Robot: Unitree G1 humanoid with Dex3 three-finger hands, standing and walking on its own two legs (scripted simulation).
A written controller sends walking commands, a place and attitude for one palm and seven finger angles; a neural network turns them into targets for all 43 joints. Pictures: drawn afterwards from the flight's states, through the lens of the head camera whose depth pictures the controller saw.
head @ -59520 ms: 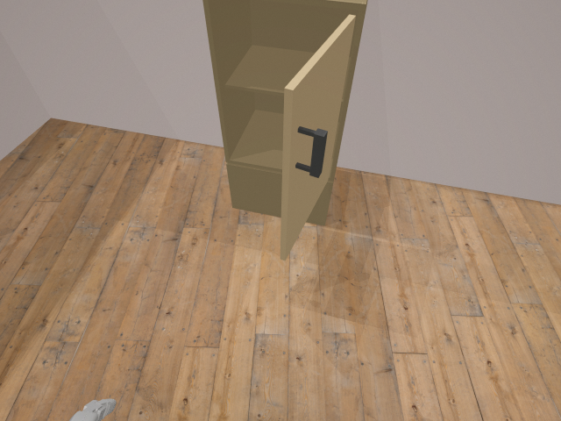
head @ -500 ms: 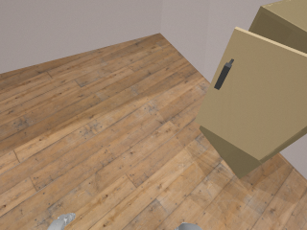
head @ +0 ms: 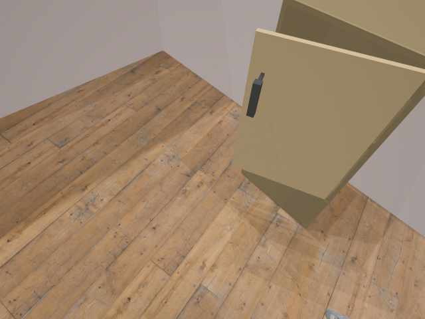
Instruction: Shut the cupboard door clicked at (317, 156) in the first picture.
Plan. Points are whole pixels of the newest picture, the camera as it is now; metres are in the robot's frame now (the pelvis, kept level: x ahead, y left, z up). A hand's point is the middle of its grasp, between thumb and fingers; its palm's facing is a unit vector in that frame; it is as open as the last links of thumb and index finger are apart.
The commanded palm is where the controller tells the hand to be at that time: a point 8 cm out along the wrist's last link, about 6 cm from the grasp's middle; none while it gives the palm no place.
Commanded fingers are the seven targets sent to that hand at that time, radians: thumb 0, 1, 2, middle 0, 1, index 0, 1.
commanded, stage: turn to face it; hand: left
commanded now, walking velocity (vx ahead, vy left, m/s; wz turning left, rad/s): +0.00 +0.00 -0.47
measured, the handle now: (256, 95) +0.71 -0.08 -0.02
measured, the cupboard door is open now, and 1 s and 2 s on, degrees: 24 24 24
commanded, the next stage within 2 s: take the last steps up to it in 0.34 s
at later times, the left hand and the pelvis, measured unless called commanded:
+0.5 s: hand (134, 311) +0.15 +0.17 -0.15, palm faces -0.21 -0.94 -0.26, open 7.4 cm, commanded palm none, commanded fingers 0.00 0.90 0.90 -0.20 -0.30 -0.20 -0.30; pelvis +0.02 +0.00 +0.00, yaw -12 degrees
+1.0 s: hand (163, 267) +0.24 +0.13 -0.16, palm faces -0.34 -0.93 -0.15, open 7.4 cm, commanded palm none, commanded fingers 0.00 0.90 0.90 -0.20 -0.30 -0.20 -0.30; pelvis +0.11 -0.02 +0.02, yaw -18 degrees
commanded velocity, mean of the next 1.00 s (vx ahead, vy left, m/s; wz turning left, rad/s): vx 0.14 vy -0.03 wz -0.19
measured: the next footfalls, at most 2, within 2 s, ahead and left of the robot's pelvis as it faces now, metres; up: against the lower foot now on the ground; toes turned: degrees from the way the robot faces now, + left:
right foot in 0.36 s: +0.02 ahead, -0.13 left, +0.00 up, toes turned -13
left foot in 0.66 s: +0.11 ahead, +0.10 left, +0.00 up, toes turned -9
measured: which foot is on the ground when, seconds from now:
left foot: down 0.00-0.36, up 0.38-0.64, down 0.66-1.00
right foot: down 0.00-0.00, up 0.02-0.34, down 0.36-0.66, up 0.68-1.00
